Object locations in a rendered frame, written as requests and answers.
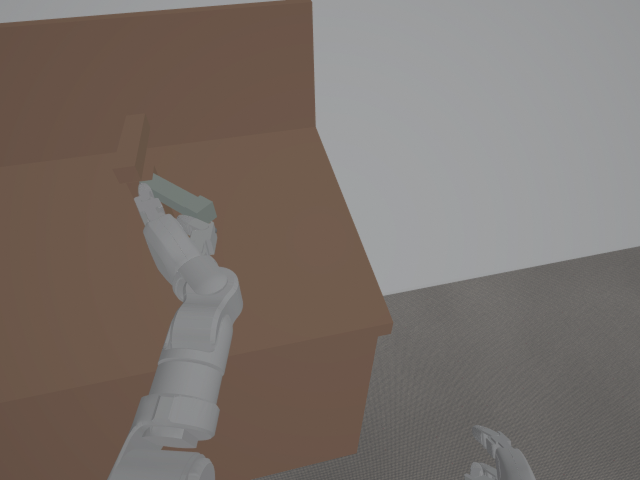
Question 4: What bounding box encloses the robot left hand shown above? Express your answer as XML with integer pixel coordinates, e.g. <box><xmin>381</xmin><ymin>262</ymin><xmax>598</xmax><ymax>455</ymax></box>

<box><xmin>134</xmin><ymin>183</ymin><xmax>217</xmax><ymax>285</ymax></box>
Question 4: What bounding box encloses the robot left forearm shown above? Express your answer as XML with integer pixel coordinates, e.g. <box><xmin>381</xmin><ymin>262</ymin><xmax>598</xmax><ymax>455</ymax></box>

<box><xmin>107</xmin><ymin>255</ymin><xmax>243</xmax><ymax>480</ymax></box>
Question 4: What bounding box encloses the robot right hand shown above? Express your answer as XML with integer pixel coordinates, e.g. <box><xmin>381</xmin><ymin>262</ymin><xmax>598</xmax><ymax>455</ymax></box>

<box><xmin>464</xmin><ymin>425</ymin><xmax>536</xmax><ymax>480</ymax></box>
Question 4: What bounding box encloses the tap lever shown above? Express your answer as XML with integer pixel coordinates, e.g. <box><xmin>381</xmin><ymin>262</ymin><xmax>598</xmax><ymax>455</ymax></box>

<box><xmin>139</xmin><ymin>173</ymin><xmax>217</xmax><ymax>223</ymax></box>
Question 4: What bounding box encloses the left robot upper arm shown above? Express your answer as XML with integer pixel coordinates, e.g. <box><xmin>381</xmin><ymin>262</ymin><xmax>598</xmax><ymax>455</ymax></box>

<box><xmin>110</xmin><ymin>448</ymin><xmax>215</xmax><ymax>480</ymax></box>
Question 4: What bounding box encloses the counter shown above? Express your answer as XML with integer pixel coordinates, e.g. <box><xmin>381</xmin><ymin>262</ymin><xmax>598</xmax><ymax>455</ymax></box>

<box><xmin>0</xmin><ymin>0</ymin><xmax>393</xmax><ymax>480</ymax></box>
